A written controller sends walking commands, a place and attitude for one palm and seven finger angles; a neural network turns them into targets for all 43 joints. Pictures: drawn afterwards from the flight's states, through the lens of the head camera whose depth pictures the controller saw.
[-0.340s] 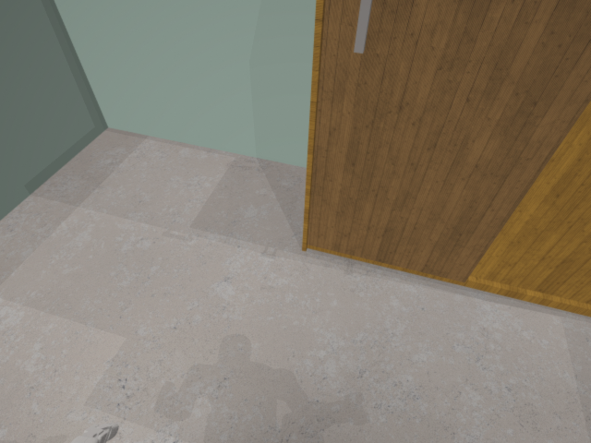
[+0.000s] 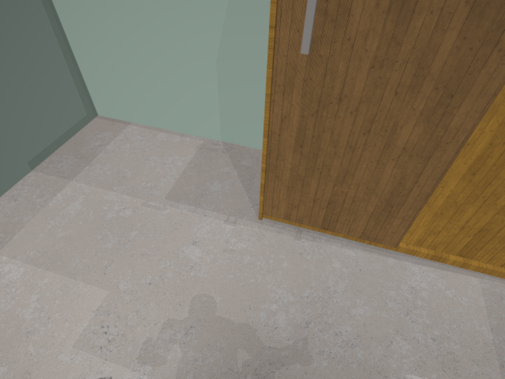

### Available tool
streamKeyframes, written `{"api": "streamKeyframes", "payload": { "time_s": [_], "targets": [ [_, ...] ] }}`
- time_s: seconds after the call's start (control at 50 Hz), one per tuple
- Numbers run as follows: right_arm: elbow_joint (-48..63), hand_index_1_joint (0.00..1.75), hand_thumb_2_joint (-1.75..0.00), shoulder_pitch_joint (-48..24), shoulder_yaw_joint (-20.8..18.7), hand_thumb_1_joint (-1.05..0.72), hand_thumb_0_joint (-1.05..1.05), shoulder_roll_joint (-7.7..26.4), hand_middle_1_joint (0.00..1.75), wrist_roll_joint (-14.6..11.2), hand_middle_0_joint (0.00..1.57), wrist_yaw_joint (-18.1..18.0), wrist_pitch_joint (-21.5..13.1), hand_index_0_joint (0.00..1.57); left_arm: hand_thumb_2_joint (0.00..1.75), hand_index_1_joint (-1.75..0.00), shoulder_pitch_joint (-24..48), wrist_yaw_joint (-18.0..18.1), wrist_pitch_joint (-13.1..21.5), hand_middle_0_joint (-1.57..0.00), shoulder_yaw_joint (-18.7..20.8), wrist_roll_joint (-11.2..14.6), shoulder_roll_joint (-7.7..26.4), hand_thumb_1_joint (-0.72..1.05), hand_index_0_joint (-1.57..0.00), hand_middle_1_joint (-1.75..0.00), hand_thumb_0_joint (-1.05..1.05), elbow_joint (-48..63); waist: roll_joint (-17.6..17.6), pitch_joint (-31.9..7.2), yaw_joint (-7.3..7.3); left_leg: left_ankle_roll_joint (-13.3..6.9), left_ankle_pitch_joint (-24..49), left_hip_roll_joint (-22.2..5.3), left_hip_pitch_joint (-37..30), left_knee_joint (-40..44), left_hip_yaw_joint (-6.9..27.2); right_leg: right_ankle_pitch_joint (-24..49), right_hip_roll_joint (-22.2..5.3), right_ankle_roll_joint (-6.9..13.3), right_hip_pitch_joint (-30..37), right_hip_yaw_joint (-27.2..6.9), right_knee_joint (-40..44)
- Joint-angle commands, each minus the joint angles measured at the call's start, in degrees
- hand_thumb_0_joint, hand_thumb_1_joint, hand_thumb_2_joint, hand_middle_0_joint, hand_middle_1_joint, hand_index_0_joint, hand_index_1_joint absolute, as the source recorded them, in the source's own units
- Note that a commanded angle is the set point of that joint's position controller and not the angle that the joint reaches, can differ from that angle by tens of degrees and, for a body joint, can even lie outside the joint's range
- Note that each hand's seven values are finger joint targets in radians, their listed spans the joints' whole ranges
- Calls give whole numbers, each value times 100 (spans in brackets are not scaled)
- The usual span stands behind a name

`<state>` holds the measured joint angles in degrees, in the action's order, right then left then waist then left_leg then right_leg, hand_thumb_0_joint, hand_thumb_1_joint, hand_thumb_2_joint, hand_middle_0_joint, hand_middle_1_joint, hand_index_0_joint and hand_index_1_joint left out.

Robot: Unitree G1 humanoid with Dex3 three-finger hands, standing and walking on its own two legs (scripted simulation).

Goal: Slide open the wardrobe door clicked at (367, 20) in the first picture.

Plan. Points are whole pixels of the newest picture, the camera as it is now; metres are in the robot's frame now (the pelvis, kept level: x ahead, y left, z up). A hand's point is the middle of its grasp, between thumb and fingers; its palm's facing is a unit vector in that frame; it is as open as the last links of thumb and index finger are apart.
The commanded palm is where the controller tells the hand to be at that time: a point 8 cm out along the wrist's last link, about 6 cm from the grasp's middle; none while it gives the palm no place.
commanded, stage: stand and wait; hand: left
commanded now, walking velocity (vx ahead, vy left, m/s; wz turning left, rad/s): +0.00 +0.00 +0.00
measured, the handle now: (311, 15) +0.95 -0.09 +0.21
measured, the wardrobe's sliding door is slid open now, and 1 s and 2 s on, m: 0.00 0.00 0.00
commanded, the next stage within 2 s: look at it before walking up in 0.62 s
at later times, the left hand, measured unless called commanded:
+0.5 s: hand out of the picture +0.05 +0.24 -0.15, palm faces -0.03 -0.94 -0.34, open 7.4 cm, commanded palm none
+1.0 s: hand out of the picture +0.07 +0.24 -0.15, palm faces -0.04 -0.94 -0.33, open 7.4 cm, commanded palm none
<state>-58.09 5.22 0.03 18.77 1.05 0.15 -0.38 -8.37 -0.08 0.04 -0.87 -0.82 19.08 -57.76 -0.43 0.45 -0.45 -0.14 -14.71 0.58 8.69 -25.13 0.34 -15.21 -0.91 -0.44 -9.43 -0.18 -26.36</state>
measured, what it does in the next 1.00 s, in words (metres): stands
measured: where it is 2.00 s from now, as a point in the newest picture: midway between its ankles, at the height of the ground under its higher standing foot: outside the picture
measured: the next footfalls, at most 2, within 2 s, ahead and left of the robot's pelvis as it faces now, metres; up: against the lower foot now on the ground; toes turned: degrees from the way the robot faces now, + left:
none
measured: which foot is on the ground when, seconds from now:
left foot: down 0.00-1.00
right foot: down 0.00-1.00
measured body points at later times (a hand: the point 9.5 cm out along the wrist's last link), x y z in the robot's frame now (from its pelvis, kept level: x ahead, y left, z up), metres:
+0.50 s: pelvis -0.02 -0.01 +0.00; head -0.02 -0.02 +0.45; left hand +0.05 +0.28 -0.13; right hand +0.04 -0.31 -0.13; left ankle -0.01 +0.12 -0.74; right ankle -0.01 -0.12 -0.74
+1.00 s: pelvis -0.01 -0.01 +0.00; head -0.01 -0.01 +0.45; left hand +0.07 +0.28 -0.13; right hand +0.07 -0.31 -0.13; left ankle -0.01 +0.12 -0.74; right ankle -0.01 -0.12 -0.74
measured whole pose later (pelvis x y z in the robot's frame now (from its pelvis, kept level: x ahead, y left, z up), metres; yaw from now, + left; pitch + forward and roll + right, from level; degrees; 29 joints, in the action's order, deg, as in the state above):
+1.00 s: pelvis -0.01 -0.01 +0.00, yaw +0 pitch -2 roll +0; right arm -63.5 6.9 0.1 19.3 0.7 0.2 -0.5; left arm -7.9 -0.2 0.6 -0.5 -0.8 19.7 -62.0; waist -0.3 1.4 0.0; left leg 1.0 -11.6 -0.8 8.1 -21.1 0.5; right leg -11.7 0.4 0.5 -8.7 0.0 -21.9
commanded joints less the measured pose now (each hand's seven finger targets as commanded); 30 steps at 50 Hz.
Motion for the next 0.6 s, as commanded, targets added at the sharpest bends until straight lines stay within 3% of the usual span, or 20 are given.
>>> {"api": "streamKeyframes", "payload": {
  "time_s": [0.0,0.32,0.58],
  "targets": [
    [336,30,-90,-256,-263,-90,0,1186,30,-30,20,-104,-159,20,90,-30,331,93,146,-20,319,18,1208,90,-20,-30,0,375,34,-345,57,-186,1273,-636,-57,420,482,1338,-588,247,126,-545,416],
    [-80,30,-90,-59,-212,-90,0,1232,30,-45,20,-81,-145,20,90,-30,298,69,153,-20,299,29,1256,90,-20,-30,0,31,10,-84,49,-130,573,-645,76,690,559,397,-601,258,-27,-702,831],
    [-193,30,-90,31,-210,-90,0,1211,30,-41,20,-75,-152,20,90,-30,287,71,163,-20,301,22,1244,90,-20,-30,0,-17,-4,-70,47,-111,570,-657,87,713,566,292,-594,260,-81,-741,906]
  ]
}}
